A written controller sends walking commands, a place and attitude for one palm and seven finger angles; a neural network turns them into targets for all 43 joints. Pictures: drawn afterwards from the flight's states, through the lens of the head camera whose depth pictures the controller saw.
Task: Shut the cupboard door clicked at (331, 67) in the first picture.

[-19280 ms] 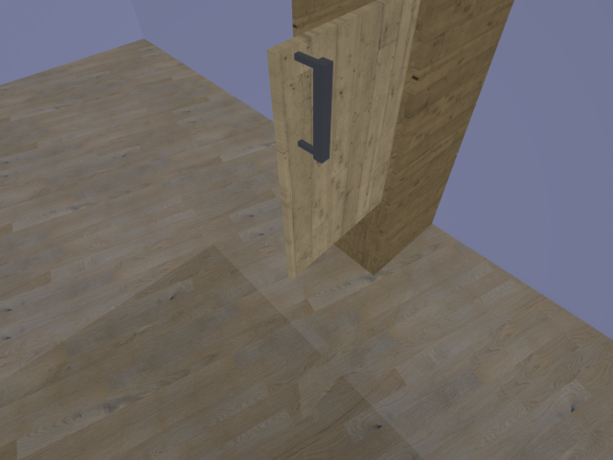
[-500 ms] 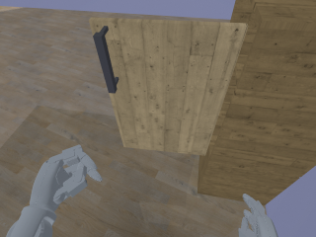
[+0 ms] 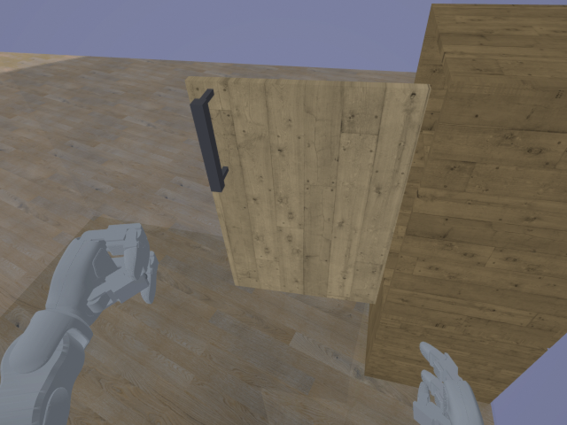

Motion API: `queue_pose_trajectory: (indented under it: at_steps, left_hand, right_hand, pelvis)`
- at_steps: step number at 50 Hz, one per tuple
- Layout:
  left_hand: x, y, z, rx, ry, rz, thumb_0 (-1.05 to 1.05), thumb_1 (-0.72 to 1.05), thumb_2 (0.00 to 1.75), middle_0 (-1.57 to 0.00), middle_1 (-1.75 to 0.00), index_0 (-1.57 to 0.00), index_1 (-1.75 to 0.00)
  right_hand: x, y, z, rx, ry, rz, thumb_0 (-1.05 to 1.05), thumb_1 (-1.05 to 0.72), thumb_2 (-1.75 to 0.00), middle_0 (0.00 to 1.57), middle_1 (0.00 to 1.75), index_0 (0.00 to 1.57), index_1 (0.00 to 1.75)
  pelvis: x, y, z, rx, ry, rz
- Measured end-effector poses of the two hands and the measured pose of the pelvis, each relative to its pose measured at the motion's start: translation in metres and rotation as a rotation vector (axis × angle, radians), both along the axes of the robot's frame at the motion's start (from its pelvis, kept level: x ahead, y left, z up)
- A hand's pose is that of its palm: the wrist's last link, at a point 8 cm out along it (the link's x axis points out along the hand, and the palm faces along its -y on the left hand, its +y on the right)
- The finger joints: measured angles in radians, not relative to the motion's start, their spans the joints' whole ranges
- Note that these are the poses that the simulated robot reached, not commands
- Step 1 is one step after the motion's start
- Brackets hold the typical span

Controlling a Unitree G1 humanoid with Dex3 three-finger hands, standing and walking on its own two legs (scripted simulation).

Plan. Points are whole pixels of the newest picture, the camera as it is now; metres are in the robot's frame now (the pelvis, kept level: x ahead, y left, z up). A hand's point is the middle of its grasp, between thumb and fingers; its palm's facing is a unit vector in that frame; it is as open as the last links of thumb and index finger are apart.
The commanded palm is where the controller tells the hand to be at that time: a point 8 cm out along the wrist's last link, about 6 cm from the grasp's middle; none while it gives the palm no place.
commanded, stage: raise the hand and make a fist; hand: left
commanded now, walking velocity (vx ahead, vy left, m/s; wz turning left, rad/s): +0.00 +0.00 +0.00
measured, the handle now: (213, 142) +0.53 +0.19 +0.16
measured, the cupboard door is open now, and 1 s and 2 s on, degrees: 93 93 93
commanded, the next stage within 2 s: bring the fist close to the handle in 0.38 s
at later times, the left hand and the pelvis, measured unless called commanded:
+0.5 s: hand (140, 284) +0.22 +0.19 +0.16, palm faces -0.02 -1.00 -0.07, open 3.1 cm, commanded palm +0.20 +0.24 +0.16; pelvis -0.01 +0.00 +0.00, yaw +0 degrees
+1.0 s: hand (182, 218) +0.33 +0.18 +0.16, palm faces -0.04 -1.00 -0.03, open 3.1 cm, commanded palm +0.31 +0.22 +0.16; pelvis +0.00 +0.00 +0.00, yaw -1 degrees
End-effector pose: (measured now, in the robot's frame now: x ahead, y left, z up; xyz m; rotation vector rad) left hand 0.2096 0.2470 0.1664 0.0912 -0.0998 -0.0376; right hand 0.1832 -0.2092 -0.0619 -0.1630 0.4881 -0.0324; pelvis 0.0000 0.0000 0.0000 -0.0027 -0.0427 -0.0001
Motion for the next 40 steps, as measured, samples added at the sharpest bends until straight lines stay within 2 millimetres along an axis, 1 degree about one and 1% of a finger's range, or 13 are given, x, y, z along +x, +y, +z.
queue_pose_trajectory:
  at_steps: [4, 12, 19, 27, 31, 40]
  left_hand:
    - [0.001, 0.000, 0.004, -0.009, 0.009, -0.002, 0.02, 0.90, 0.90, -1.29, -1.49, -1.30, -1.49]
    - [-0.005, -0.006, -0.007, -0.024, 0.047, 0.003, 0.02, 0.90, 0.90, -1.30, -1.50, -1.30, -1.49]
    - [-0.008, -0.002, -0.004, -0.015, 0.021, 0.022, 0.02, 0.90, 0.90, -1.30, -1.50, -1.30, -1.50]
    - [-0.007, 0.001, -0.004, -0.021, 0.033, 0.014, 0.02, 0.90, 0.90, -1.30, -1.50, -1.30, -1.50]
    - [0.005, 0.000, -0.005, -0.032, 0.028, 0.017, 0.02, 0.90, 0.90, -1.30, -1.50, -1.30, -1.50]
    - [0.056, -0.010, -0.003, -0.040, 0.044, -0.016, 0.02, 0.90, 0.90, -1.30, -1.50, -1.30, -1.50]
  right_hand:
    - [-0.005, -0.007, 0.000, -0.002, 0.005, -0.015, 0.01, -0.90, -0.90, 0.20, 0.30, 0.21, 0.30]
    - [-0.012, -0.014, 0.005, -0.016, -0.006, -0.036, 0.01, -0.90, -0.90, 0.20, 0.30, 0.20, 0.30]
    - [-0.013, -0.010, 0.006, -0.019, -0.008, -0.023, 0.01, -0.90, -0.90, 0.20, 0.30, 0.20, 0.30]
    - [-0.010, -0.001, 0.005, -0.008, -0.013, -0.011, 0.01, -0.90, -0.90, 0.20, 0.30, 0.20, 0.30]
    - [-0.009, 0.002, 0.003, -0.013, -0.003, -0.005, 0.01, -0.90, -0.90, 0.20, 0.30, 0.20, 0.30]
    - [-0.014, 0.000, -0.001, -0.014, 0.037, -0.035, 0.01, -0.90, -0.90, 0.20, 0.30, 0.21, 0.30]
  pelvis:
    - [-0.003, -0.001, 0.002, 0.002, -0.007, -0.005]
    - [-0.006, -0.001, 0.003, 0.002, -0.019, -0.010]
    - [-0.007, 0.000, 0.003, 0.000, -0.027, -0.007]
    - [-0.007, 0.003, 0.004, -0.001, -0.028, -0.003]
    - [-0.009, 0.004, 0.003, -0.001, -0.030, 0.005]
    - [-0.008, 0.005, 0.004, 0.003, -0.016, -0.006]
